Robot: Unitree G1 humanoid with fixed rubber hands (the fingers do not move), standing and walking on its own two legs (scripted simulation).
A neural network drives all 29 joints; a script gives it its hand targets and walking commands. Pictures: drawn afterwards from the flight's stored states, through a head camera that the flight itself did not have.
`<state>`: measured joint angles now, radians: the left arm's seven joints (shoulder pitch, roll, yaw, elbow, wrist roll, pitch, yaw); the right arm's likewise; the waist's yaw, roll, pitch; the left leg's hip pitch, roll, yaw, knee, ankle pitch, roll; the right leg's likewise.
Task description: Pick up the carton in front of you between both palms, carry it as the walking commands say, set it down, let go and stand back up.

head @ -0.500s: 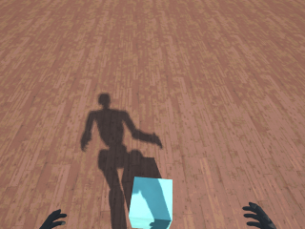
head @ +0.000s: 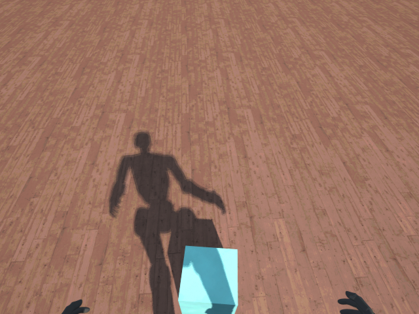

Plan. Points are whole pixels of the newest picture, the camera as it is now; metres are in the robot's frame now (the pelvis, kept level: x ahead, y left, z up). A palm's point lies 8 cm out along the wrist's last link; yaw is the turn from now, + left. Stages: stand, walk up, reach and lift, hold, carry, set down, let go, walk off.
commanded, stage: stand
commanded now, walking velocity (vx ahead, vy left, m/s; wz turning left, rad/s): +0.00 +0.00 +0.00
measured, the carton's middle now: (209, 283) +0.38 +0.00 -0.65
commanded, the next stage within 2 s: none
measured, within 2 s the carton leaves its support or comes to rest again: neither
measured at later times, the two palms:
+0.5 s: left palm out of the picture +0.07 +0.30 -0.10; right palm out of the picture +0.08 -0.31 -0.09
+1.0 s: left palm out of the picture +0.07 +0.31 -0.10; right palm out of the picture +0.07 -0.31 -0.10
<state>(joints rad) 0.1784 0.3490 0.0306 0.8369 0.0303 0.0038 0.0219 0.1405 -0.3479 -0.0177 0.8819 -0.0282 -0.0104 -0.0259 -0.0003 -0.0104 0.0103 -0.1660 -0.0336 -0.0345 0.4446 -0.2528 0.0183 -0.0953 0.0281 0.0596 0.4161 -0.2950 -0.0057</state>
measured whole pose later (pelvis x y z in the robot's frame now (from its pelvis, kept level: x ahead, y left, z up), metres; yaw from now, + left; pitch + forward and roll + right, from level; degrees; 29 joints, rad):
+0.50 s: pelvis -0.02 +0.00 +0.00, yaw +0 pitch -2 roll +0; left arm 0.16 0.37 0.02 0.96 0.02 -0.01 0.01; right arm 0.13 -0.38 0.00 1.00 -0.02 -0.02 -0.02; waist 0.00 -0.01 0.02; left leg -0.14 -0.03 -0.04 0.38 -0.19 0.02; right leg -0.07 0.03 0.06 0.35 -0.24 0.00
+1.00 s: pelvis -0.02 +0.00 +0.01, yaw +0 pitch -2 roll +0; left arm 0.14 0.39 0.01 1.02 0.02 -0.01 0.01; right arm 0.12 -0.39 0.01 1.04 -0.01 -0.02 -0.01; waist 0.00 -0.01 0.03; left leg -0.14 -0.03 -0.04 0.35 -0.17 0.02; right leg -0.07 0.02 0.05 0.33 -0.22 0.00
